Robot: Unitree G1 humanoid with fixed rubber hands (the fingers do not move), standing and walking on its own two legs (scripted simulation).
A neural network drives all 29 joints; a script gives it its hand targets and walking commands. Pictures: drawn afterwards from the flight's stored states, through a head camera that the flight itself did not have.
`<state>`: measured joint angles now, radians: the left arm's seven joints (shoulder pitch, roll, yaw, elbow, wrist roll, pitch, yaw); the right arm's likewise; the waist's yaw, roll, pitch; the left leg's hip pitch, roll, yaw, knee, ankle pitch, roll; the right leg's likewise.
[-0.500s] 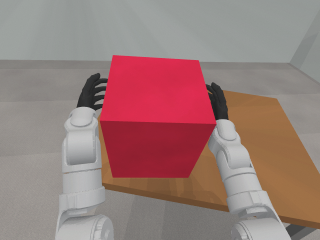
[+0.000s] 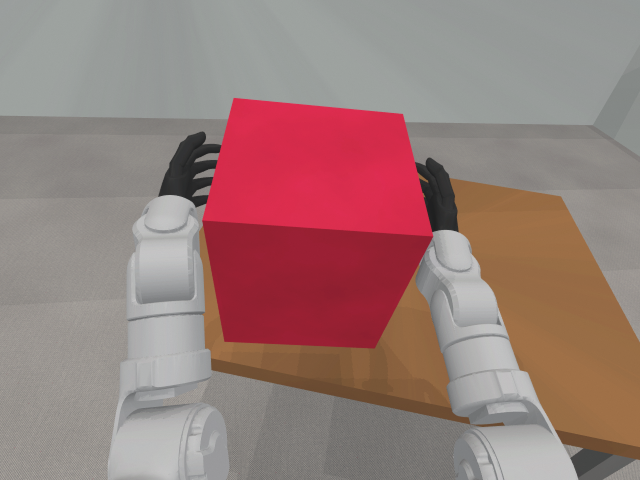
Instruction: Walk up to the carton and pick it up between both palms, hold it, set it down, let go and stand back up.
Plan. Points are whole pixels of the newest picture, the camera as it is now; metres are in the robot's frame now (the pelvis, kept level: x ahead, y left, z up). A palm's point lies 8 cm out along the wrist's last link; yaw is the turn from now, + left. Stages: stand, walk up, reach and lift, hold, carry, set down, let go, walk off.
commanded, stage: hold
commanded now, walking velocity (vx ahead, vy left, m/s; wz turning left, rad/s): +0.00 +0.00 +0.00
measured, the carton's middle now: (309, 233) +0.39 +0.00 +0.14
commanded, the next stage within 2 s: none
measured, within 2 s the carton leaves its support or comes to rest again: neither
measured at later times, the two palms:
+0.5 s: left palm (177, 210) +0.36 +0.15 +0.20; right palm (435, 231) +0.35 -0.15 +0.18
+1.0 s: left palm (169, 199) +0.37 +0.16 +0.21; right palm (429, 219) +0.36 -0.14 +0.20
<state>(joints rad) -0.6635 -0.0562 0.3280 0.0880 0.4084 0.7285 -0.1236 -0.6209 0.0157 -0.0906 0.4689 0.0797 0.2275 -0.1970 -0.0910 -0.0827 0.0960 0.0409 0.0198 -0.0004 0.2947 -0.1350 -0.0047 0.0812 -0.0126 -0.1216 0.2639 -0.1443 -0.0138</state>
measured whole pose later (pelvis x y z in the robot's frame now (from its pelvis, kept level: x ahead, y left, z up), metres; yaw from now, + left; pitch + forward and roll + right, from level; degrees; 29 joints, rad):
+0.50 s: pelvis +0.00 +0.01 +0.00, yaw -1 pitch -12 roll -1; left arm -0.59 -0.08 0.28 -0.03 0.41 0.76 -0.09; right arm -0.58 -0.02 -0.05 0.43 0.12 0.22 -0.19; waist -0.09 -0.09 0.12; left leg 0.06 0.02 0.02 0.31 -0.15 0.00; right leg 0.10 -0.02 -0.10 0.26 -0.14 -0.01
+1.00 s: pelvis +0.00 +0.00 +0.00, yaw +0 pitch -11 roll -1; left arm -0.65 -0.05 0.33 0.07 0.40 0.73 -0.13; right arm -0.63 0.02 -0.09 0.47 0.09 0.22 -0.20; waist -0.10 -0.10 0.08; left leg 0.03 0.02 0.00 0.30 -0.14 0.00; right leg 0.08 -0.02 -0.12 0.26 -0.15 -0.01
